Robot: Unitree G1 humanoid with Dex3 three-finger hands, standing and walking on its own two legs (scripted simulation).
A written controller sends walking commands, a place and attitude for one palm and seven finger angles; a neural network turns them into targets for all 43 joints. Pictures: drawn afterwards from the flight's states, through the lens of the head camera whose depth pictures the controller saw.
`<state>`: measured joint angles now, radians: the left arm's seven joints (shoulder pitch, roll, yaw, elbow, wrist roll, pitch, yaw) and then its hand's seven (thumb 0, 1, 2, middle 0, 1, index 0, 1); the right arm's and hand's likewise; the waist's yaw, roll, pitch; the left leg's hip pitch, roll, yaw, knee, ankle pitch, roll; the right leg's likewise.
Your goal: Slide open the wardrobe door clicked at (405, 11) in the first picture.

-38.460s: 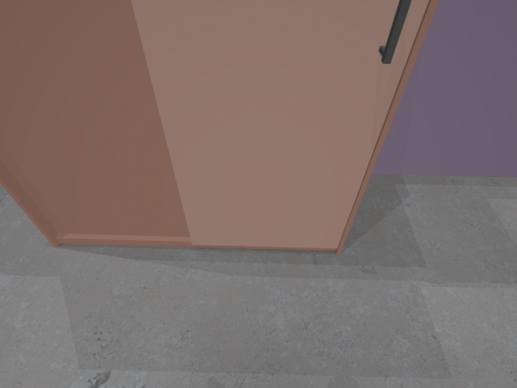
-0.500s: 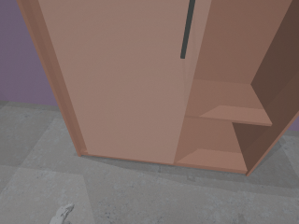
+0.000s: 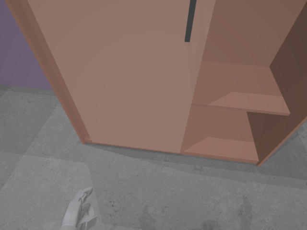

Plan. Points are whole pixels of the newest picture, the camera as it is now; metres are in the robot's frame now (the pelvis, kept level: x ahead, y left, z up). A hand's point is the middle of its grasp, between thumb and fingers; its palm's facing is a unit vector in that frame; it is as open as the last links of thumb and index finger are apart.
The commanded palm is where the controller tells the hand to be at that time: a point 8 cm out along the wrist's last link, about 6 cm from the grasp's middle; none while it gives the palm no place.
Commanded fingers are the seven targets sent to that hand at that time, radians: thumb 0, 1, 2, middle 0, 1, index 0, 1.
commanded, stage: stop stepping back and stand still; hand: right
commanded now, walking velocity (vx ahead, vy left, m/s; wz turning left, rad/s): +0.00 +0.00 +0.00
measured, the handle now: (192, 1) +0.70 -0.09 +0.27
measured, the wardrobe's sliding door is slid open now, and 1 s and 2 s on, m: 0.55 0.55 0.55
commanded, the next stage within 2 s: let the arm hang, fingers relaxed in 0.58 s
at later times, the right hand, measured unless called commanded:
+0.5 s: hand out of the picture +0.17 -0.28 +0.15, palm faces +0.45 +0.80 -0.40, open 7.4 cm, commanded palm +0.11 -0.32 +0.18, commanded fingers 0.00 -0.90 -0.90 0.20 0.30 0.20 0.30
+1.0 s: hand out of the picture +0.02 -0.18 -0.17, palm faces +0.00 +0.98 -0.18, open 7.2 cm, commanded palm none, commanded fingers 0.00 -0.90 -0.90 0.20 0.30 0.20 0.30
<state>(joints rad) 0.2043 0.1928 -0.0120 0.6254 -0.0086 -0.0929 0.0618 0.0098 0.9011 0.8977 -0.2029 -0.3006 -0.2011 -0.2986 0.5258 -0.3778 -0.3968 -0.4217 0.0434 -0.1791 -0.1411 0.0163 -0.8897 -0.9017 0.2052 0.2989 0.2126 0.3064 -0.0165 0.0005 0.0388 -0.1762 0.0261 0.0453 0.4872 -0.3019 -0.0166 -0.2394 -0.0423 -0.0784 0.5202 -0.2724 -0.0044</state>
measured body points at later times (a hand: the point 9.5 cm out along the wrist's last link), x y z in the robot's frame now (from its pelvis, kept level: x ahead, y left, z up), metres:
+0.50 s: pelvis -0.03 -0.01 +0.00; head -0.01 -0.03 +0.45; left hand +0.14 +0.21 -0.08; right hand +0.14 -0.32 +0.17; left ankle -0.03 +0.13 -0.74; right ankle +0.00 -0.11 -0.74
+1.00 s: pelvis -0.04 -0.01 -0.01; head -0.01 -0.02 +0.44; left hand +0.05 +0.26 -0.13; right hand +0.02 -0.24 -0.16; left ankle -0.03 +0.13 -0.74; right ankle +0.00 -0.11 -0.74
